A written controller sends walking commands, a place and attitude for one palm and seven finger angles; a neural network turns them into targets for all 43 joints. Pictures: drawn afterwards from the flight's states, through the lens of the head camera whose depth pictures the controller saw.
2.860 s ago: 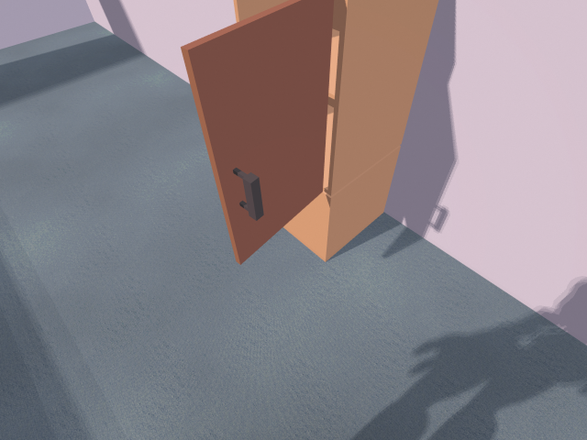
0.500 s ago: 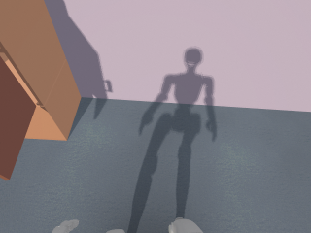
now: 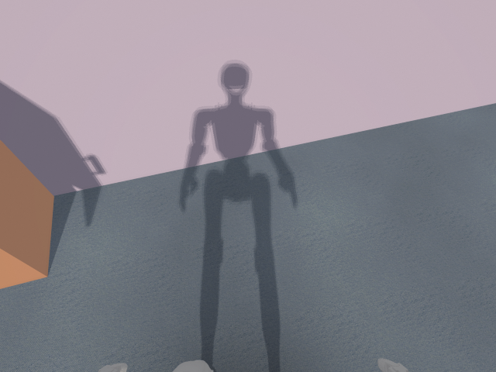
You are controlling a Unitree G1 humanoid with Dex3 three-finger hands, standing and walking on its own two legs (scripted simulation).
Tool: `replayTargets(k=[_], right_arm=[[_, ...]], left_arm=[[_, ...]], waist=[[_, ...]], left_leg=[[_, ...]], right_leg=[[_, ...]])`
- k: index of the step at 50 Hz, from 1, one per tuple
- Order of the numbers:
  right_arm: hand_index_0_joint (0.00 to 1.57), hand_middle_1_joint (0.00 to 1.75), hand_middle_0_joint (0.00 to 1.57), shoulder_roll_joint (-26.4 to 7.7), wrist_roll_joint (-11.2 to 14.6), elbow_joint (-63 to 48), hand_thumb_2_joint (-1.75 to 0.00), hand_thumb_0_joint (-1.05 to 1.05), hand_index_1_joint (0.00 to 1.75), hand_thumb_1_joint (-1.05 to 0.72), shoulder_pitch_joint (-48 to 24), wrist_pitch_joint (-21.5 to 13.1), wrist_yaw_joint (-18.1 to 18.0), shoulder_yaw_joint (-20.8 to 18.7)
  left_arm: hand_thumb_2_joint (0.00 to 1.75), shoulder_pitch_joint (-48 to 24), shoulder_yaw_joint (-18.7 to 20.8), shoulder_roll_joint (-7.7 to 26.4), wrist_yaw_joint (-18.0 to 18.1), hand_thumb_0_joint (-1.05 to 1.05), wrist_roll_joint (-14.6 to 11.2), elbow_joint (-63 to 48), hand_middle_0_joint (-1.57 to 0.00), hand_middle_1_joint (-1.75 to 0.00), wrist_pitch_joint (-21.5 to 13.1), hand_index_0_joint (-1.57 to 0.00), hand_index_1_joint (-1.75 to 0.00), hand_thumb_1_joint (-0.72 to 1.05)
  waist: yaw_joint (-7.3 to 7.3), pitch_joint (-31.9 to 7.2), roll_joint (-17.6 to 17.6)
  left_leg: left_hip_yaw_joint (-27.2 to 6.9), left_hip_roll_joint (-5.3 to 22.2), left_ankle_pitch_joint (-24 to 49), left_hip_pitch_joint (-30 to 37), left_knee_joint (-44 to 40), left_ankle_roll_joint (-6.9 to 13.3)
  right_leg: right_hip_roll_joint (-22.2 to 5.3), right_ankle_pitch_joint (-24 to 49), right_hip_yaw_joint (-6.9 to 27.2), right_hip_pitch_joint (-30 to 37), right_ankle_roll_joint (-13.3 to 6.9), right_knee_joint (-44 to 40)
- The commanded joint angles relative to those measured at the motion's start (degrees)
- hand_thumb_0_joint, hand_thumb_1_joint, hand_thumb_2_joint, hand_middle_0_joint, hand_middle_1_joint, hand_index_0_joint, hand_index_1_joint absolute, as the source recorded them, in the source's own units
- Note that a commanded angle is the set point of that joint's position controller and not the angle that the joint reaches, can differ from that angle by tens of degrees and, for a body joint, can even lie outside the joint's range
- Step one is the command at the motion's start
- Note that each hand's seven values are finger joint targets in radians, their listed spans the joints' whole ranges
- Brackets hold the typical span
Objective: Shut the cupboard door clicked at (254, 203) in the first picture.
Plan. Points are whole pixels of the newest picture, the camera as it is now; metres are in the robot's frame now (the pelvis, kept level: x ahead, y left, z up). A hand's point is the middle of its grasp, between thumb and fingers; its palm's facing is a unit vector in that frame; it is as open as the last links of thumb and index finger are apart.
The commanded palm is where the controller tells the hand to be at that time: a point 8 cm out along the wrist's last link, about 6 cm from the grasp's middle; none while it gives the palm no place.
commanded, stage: walk around to get in front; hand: left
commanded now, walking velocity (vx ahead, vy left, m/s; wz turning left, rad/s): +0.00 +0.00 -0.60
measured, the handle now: out of the picture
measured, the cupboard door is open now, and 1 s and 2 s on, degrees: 96 96 96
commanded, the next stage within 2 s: none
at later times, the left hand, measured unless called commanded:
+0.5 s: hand (173, 353) +0.16 +0.15 -0.16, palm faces -0.27 -0.92 -0.27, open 7.4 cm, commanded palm none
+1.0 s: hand (234, 302) +0.25 +0.04 -0.16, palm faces -0.54 -0.80 -0.27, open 7.4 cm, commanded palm none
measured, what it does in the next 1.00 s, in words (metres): steps on the spot, turning right: left foot, then right foot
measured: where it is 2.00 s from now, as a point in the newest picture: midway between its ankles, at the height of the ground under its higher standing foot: (341, 353)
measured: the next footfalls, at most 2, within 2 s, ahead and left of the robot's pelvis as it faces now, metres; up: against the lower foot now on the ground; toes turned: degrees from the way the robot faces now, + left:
left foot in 0.02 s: +0.05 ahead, +0.13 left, +0.00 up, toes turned +2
right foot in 0.32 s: +0.02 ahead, -0.15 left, +0.00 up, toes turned -14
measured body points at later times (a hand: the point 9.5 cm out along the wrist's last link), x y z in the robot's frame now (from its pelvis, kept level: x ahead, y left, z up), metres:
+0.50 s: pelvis +0.02 -0.04 +0.00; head +0.08 -0.05 +0.44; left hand +0.17 +0.20 -0.14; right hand +0.02 -0.32 -0.14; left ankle +0.04 +0.10 -0.69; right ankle -0.01 -0.14 -0.73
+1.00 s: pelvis +0.04 -0.07 -0.01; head +0.08 -0.11 +0.44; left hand +0.28 +0.09 -0.14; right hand -0.07 -0.33 -0.15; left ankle +0.08 +0.07 -0.68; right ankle -0.03 -0.16 -0.73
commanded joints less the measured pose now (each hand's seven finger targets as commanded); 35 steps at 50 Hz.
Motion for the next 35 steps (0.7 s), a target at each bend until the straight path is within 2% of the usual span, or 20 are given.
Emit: replayTargets(k=[1,2,4,7,10,13,14,15,16,17,18,19,22,26,28,29,30,31,32,35], right_arm=[[0.20,0.30,0.20,-16.21,-1.30,-1.56,-0.90,0.00,0.30,-0.90,11.44,-2.55,-1.59,-3.53],[0.20,0.30,0.20,-16.27,-1.44,-2.17,-0.90,0.00,0.30,-0.90,10.60,-2.63,-1.71,-3.26],[0.20,0.30,0.20,-13.16,-1.81,-2.61,-0.90,0.00,0.30,-0.90,7.33,-3.12,-1.82,-2.50],[0.20,0.30,0.20,-11.37,-1.81,-3.15,-0.90,0.00,0.30,-0.90,4.70,-2.60,-1.76,-2.20],[0.20,0.30,0.20,-12.78,-1.74,-1.86,-0.90,0.00,0.30,-0.90,7.10,-2.24,-1.17,-2.87],[0.20,0.30,0.20,-13.92,-1.26,-1.72,-0.90,0.00,0.30,-0.90,5.83,-1.75,-0.72,-3.48],[0.20,0.30,0.20,-13.11,-0.88,-2.49,-0.90,0.00,0.30,-0.90,4.85,-1.59,-0.60,-3.54],[0.20,0.30,0.20,-8.74,-0.21,-4.45,-0.90,0.00,0.30,-0.90,3.96,-1.41,-0.37,-2.81],[0.20,0.30,0.20,-7.94,0.09,-6.58,-0.90,0.00,0.30,-0.90,-0.13,-0.76,-0.66,-1.82],[0.20,0.30,0.20,-7.14,-0.02,-7.05,-0.90,0.00,0.30,-0.90,-1.79,-0.78,-0.66,-1.75],[0.20,0.30,0.20,-7.17,-0.07,-5.76,-0.90,0.00,0.30,-0.90,-1.13,-0.70,-1.20,-1.74],[0.20,0.30,0.20,-8.13,-0.09,-4.78,-0.90,0.00,0.30,-0.90,-0.35,-0.82,-1.35,-1.92],[0.20,0.30,0.20,-6.10,0.09,-3.48,-0.90,0.00,0.30,-0.90,0.42,-0.71,-0.60,-1.61],[0.20,0.30,0.20,-5.42,0.15,-2.65,-0.90,0.00,0.30,-0.90,3.89,-0.92,-0.44,-1.67],[0.20,0.30,0.20,-6.86,0.13,-1.25,-0.90,0.00,0.30,-0.90,8.92,-1.76,-0.88,-1.83],[0.20,0.30,0.20,-11.89,-0.72,-1.07,-0.90,0.00,0.30,-0.90,10.69,-2.47,-1.16,-2.59],[0.20,0.30,0.20,-16.95,-1.45,-1.93,-0.90,0.00,0.30,-0.90,11.84,-2.56,-1.43,-3.48],[0.20,0.30,0.20,-17.03,-1.69,-2.34,-0.90,0.00,0.30,-0.90,11.19,-2.70,-1.60,-3.25],[0.20,0.30,0.20,-15.01,-1.84,-2.47,-0.90,0.00,0.30,-0.90,8.95,-3.14,-1.64,-2.77],[0.20,0.30,0.20,-11.98,-1.92,-2.68,-0.90,0.00,0.30,-0.90,6.71,-2.90,-1.64,-2.11]], left_arm=[[0.90,-2.09,2.00,5.50,-0.24,0.00,-1.15,-7.66,-0.20,-0.30,-0.90,-0.20,-0.30,0.90],[0.90,-3.75,2.25,7.59,-0.61,0.00,-0.35,-8.18,-0.20,-0.30,-1.21,-0.20,-0.30,0.90],[0.90,-3.39,2.93,6.58,-1.29,0.00,-0.05,-6.34,-0.20,-0.30,-1.15,-0.20,-0.30,0.90],[0.90,-3.33,2.24,4.26,-2.14,0.00,-0.31,-6.10,-0.20,-0.30,-0.41,-0.20,-0.30,0.90],[0.90,-4.73,1.79,3.96,-2.43,0.00,-0.39,-6.39,-0.20,-0.30,-0.71,-0.20,-0.30,0.90],[0.90,-0.88,1.98,5.40,-2.22,0.00,-0.35,-5.24,-0.20,-0.30,-1.18,-0.20,-0.30,0.90],[0.90,2.64,2.59,7.86,-1.89,0.00,-0.17,-4.15,-0.20,-0.30,-1.42,-0.20,-0.30,0.90],[0.90,5.44,3.90,14.47,-0.97,0.00,0.50,-3.29,-0.20,-0.30,-1.92,-0.20,-0.30,0.90],[0.90,8.84,4.30,17.91,-0.24,0.00,-0.35,-2.63,-0.20,-0.30,-1.78,-0.20,-0.30,0.90],[0.90,7.76,4.53,17.33,-0.02,0.00,-0.41,-2.83,-0.20,-0.30,-1.39,-0.20,-0.30,0.90],[0.90,4.93,4.44,15.16,0.75,0.00,-0.01,-3.05,-0.20,-0.30,-1.66,-0.20,-0.30,0.90],[0.90,2.59,3.91,12.80,1.13,0.00,-0.08,-3.74,-0.20,-0.30,-1.70,-0.20,-0.30,0.90],[0.90,-0.70,3.41,11.88,1.19,0.00,0.19,-4.84,-0.20,-0.30,-1.78,-0.20,-0.30,0.90],[0.90,-2.46,3.44,12.57,0.64,0.00,0.20,-5.08,-0.20,-0.30,-1.49,-0.20,-0.30,0.90],[0.90,-3.81,3.04,10.75,0.61,0.00,-0.44,-5.29,-0.20,-0.30,-1.18,-0.20,-0.30,0.90],[0.90,-2.28,2.32,7.18,0.24,0.00,-1.05,-6.33,-0.20,-0.30,-0.78,-0.20,-0.30,0.90],[0.90,-1.99,1.90,6.01,-0.38,0.00,-1.12,-7.50,-0.20,-0.30,-0.77,-0.20,-0.30,0.90],[0.90,-3.84,2.40,8.04,-0.90,0.00,-0.39,-7.95,-0.20,-0.30,-1.00,-0.20,-0.30,0.90],[0.90,-3.76,2.79,7.49,-1.07,0.00,0.00,-7.00,-0.20,-0.30,-1.13,-0.20,-0.30,0.90],[0.90,-4.18,2.06,4.75,-1.97,0.00,-0.43,-6.21,-0.20,-0.30,-0.68,-0.20,-0.30,0.90]], waist=[[-3.79,-10.44,20.31],[-3.84,-9.05,13.72],[-1.48,-8.26,12.15],[-0.64,-7.78,12.89],[-2.23,-9.37,13.64],[-0.31,-9.24,12.74],[1.50,-9.47,7.44],[2.71,-9.85,-11.94],[6.18,-9.63,-16.72],[5.44,-6.84,-8.40],[3.40,-8.58,-15.14],[2.43,-9.50,-16.41],[0.35,-8.92,-7.38],[-1.14,-7.72,-7.74],[-3.54,-9.51,-4.03],[-3.63,-10.44,9.98],[-3.72,-10.27,19.89],[-3.84,-8.67,12.34],[-1.88,-9.05,13.04],[-0.95,-8.21,11.84]], left_leg=[[-26.64,26.51,13.68,19.04,-24.39,11.90],[-27.54,29.18,16.47,14.27,-23.12,15.58],[-15.88,22.15,31.22,12.86,-19.35,13.52],[-2.50,16.42,36.09,13.67,-16.08,10.25],[-0.02,16.74,35.32,14.47,-13.99,9.47],[2.94,16.39,29.68,10.78,-7.90,6.24],[4.75,14.25,22.08,4.66,-1.79,3.57],[10.50,6.34,0.50,-9.23,10.86,-0.49],[3.58,3.01,-19.16,-12.44,21.57,-0.78],[-0.60,3.67,-16.20,-14.28,24.47,0.00],[-2.27,4.01,-13.82,-16.47,26.80,-0.29],[-2.99,4.47,-10.85,-15.37,26.62,-0.58],[-0.99,2.93,-6.89,-6.19,16.59,-1.08],[0.81,-0.21,-1.34,1.26,1.67,-0.48],[-0.44,1.22,6.94,12.49,-12.95,0.47],[-14.02,13.02,6.71,17.97,-20.90,4.75],[-26.67,27.05,11.11,17.16,-24.95,12.04],[-27.16,28.54,14.11,11.60,-24.25,15.35],[-22.63,25.49,24.52,12.12,-21.42,14.65],[-5.22,17.65,39.69,14.49,-16.08,10.80]], right_leg=[[1.00,-19.09,-3.56,-16.81,2.33,19.06],[-2.19,-19.57,-1.99,-16.23,2.71,29.32],[-3.77,-15.52,-3.38,-16.14,3.52,36.46],[-4.71,-12.45,-8.52,-12.67,4.23,27.60],[-3.47,-10.77,-11.94,-6.34,3.32,15.21],[-2.42,-0.42,-13.51,3.54,1.81,-0.03],[-4.52,8.90,-10.29,11.37,0.31,-6.72],[-19.17,24.11,9.95,20.30,-5.18,-12.11],[-27.21,32.74,18.08,15.27,-11.83,-13.56],[-24.96,31.93,16.35,12.88,-13.56,-11.76],[-21.44,31.80,15.98,14.74,-12.99,-10.10],[-19.41,33.06,12.27,14.64,-11.91,-9.06],[-16.95,29.28,9.47,6.82,-10.44,-9.01],[-14.08,19.10,11.72,1.89,-8.53,-9.15],[-10.80,14.72,10.39,-3.84,-4.45,-4.11],[-3.23,0.55,4.43,-12.14,-0.70,5.14],[0.42,-19.59,-4.40,-16.75,2.34,21.09],[-2.28,-19.22,-2.12,-15.76,2.51,31.35],[-3.43,-17.35,-2.51,-16.90,2.87,35.40],[-4.88,-13.57,-7.36,-14.19,3.96,29.78]])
